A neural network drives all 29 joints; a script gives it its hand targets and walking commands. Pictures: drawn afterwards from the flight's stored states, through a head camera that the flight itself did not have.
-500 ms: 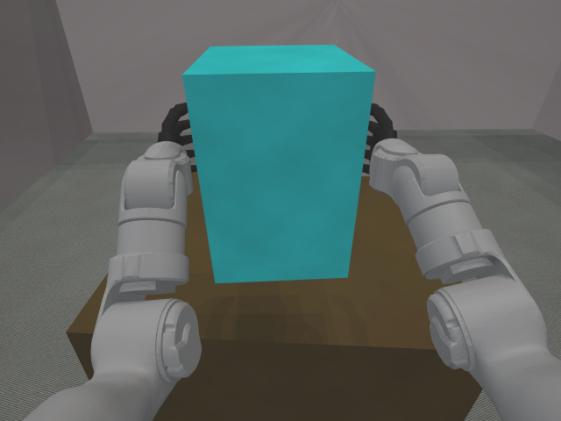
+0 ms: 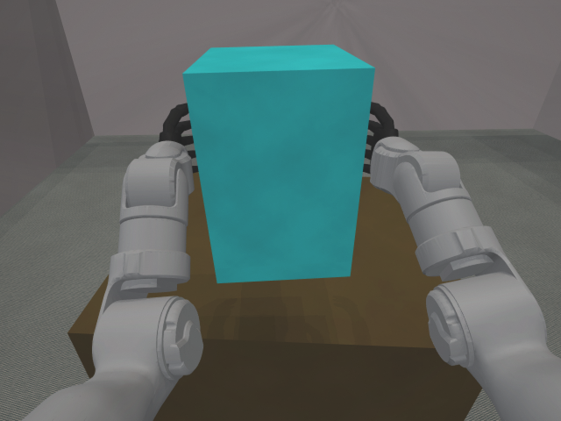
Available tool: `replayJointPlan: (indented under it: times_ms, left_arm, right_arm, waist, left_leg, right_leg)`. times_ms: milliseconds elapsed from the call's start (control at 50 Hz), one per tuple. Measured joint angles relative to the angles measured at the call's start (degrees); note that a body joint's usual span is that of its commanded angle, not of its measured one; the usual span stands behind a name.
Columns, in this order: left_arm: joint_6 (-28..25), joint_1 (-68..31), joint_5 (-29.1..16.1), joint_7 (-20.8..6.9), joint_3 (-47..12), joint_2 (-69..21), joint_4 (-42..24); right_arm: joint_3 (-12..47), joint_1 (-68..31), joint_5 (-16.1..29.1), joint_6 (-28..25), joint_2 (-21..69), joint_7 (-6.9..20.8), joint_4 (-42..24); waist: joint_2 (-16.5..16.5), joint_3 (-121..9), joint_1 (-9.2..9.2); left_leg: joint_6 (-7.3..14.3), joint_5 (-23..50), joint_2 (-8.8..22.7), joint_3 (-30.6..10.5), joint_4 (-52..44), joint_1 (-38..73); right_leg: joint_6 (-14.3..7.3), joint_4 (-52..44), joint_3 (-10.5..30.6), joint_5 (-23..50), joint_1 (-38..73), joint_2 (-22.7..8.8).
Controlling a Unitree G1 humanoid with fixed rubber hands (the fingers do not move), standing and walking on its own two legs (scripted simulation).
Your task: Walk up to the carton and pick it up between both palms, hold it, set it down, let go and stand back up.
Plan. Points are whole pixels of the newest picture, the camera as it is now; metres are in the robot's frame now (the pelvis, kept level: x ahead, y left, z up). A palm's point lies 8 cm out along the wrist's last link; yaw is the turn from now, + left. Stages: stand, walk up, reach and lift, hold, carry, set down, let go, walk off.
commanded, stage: hold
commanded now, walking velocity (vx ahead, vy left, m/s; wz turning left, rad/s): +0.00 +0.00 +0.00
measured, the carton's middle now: (278, 158) +0.40 +0.00 +0.28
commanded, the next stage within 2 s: none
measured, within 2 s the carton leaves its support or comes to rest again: neither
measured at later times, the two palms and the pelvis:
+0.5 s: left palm (173, 160) +0.38 +0.14 +0.30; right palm (379, 156) +0.37 -0.14 +0.30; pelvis +0.01 +0.00 +0.00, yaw +1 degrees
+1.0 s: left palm (168, 157) +0.37 +0.14 +0.30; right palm (376, 154) +0.36 -0.14 +0.30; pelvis +0.00 +0.00 +0.00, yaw +1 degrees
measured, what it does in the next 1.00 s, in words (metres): stands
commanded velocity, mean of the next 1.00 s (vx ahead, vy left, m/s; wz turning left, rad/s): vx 0.00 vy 0.00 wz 0.00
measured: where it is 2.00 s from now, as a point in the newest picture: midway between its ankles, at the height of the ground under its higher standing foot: outside the picture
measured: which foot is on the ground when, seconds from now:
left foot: down 0.00-1.00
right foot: down 0.00-1.00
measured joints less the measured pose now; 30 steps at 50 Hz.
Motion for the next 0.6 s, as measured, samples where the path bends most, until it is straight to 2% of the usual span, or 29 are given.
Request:
replayJointPlan:
  times_ms: [200, 380, 480, 600]
  left_arm:
    - [-0.3, -0.3, -0.3, -0.2, -0.2, 0.7, 0.4]
    - [-0.2, 0.3, -0.5, -0.2, -1.0, 0.7, 0.2]
    - [0.3, 1.9, -0.5, 0.0, -1.5, 0.1, -3.1]
    - [1.0, 3.1, 0.3, 0.0, -0.8, -1.2, -4.6]
  right_arm:
    - [1.2, 0.5, 0.0, -0.8, 0.1, 0.0, -0.2]
    - [1.1, 0.5, 0.0, -0.3, 0.0, 0.0, -0.2]
    - [2.3, 1.8, 1.2, -0.1, -0.6, -0.6, -3.1]
    - [2.4, 3.3, 1.6, 0.5, -0.7, -0.7, -4.4]
  waist:
    - [-0.7, -0.3, 0.29]
    - [-0.3, 0.0, -0.36]
    - [-0.1, 0.8, -0.9]
    - [-0.2, 0.7, -0.58]
  left_leg:
    - [-0.2, 0.1, 0.1, -0.2, -0.3, -0.1]
    - [0.0, -0.3, -0.1, -0.7, 0.3, -0.4]
    - [0.0, -0.6, 0.0, -0.7, 0.6, 0.2]
    - [0.2, -0.8, 0.0, -0.1, 0.2, 1.3]
  right_leg:
    - [-0.2, -0.2, -0.2, 0.0, 0.0, 0.1]
    - [-0.1, -0.5, -0.7, -0.1, 0.1, 0.0]
    - [0.0, -0.9, -0.6, -0.1, 1.1, 0.1]
    - [0.1, -0.6, 0.1, -0.4, 1.7, 0.0]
